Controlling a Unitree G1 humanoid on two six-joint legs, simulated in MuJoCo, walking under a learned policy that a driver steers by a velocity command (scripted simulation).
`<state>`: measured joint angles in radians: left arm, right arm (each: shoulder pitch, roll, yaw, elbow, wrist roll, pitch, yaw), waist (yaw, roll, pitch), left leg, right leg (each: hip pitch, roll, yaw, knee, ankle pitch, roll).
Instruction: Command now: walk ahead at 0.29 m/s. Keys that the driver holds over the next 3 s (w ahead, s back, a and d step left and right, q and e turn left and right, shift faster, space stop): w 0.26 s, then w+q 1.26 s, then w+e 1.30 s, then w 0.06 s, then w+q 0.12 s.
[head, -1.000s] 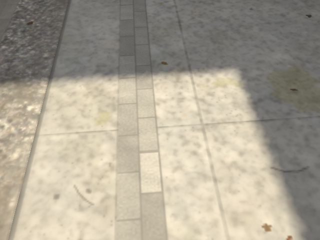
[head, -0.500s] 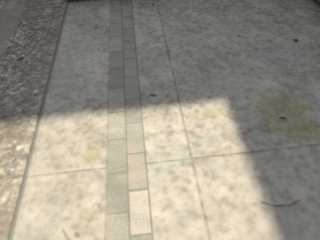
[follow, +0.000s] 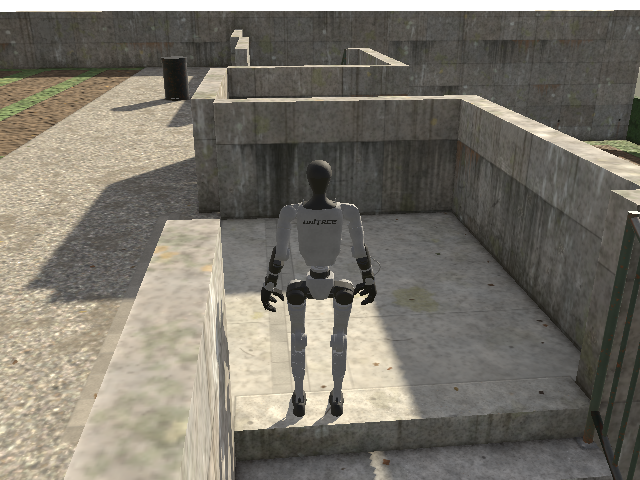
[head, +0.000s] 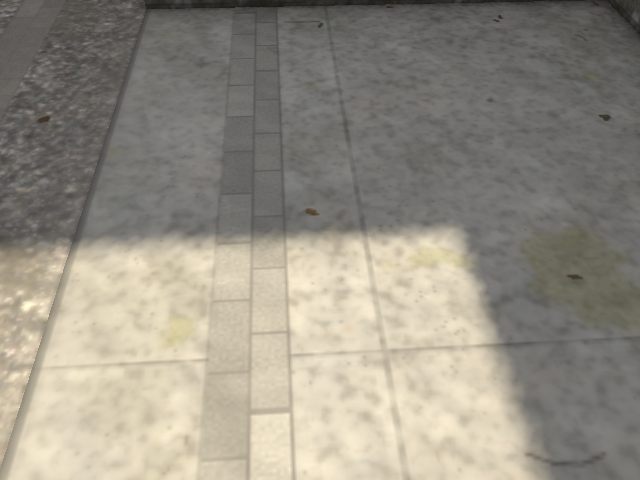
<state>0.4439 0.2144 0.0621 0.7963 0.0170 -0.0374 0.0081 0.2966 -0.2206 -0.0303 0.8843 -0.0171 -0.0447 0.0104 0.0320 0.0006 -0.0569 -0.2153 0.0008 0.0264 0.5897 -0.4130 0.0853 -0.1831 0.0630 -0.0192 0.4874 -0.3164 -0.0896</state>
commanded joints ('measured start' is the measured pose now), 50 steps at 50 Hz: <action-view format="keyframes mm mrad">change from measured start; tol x32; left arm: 1 -88 138 38 -69 -12 -23 -13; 17 -395 79 -1 -268 9 -4 -54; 23 74 313 72 -151 64 -32 9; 50 16 160 10 17 12 -24 20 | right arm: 1 71 -68 -20 -64 7 -38 15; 24 271 -88 -18 -39 23 -57 -24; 44 -302 -46 -16 -238 -24 22 72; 50 153 -230 -99 -132 -44 13 16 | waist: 1 -94 -75 157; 4 -200 309 180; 18 -35 75 196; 24 33 -225 -262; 42 8 -55 163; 50 -175 48 -163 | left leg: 1 76 19 -30 -102 63 49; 4 422 364 -628 -512 -308 189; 17 138 212 -140 -527 626 109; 21 122 165 -83 -94 1077 41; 24 -323 -67 -138 682 -56 10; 44 -425 46 103 57 384 30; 50 318 110 -178 -78 60 194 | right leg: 1 -243 -256 343 -248 -324 -142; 6 -696 -80 5 519 -73 12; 21 52 -4 -86 55 194 -16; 24 361 -529 813 -263 -145 -140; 29 2 -346 194 -345 82 -64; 42 158 -316 -192 -361 480 -36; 48 297 -344 -263 107 1094 -15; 50 -54 -288 -263 636 445 32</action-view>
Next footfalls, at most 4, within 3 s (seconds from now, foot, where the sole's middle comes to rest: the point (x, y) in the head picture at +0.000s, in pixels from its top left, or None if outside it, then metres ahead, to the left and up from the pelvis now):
0.44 right None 0.37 -0.11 -0.77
0.98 left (283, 456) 0.63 0.13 -0.77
1.52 right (287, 318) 1.00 0.14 -0.77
1.98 left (177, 304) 1.04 0.44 -0.77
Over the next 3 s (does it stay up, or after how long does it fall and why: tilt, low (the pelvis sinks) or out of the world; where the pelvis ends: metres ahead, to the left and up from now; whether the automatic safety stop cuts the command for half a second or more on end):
stays up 1.51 0.42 -0.01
